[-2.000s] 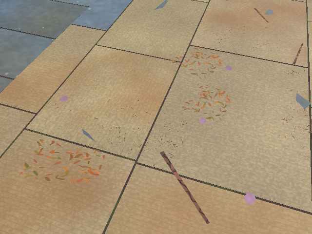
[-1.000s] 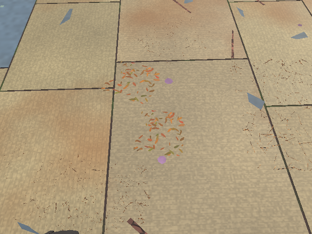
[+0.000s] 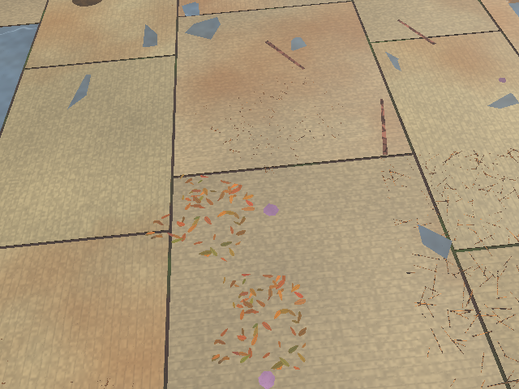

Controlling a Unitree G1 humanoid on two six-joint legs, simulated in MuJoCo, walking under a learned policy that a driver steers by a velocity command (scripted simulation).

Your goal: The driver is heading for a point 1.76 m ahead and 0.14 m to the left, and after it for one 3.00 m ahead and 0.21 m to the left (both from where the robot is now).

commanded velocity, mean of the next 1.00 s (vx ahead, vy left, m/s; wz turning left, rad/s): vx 0.00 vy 0.00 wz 0.26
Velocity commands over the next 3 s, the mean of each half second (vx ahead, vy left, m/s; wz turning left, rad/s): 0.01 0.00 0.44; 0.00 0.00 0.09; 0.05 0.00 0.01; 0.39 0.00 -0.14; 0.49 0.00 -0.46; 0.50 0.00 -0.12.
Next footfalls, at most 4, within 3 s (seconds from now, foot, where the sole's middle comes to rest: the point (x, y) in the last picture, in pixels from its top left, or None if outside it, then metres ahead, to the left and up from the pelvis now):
0.26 left None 0.03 0.15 -0.78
0.66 right None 0.09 -0.08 -0.78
2.08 right None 0.47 0.03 -0.78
2.58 left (205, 292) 0.75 0.23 -0.78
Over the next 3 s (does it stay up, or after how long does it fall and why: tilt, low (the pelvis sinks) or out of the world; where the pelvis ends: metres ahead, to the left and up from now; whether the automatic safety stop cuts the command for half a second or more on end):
stays up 0.80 0.11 0.00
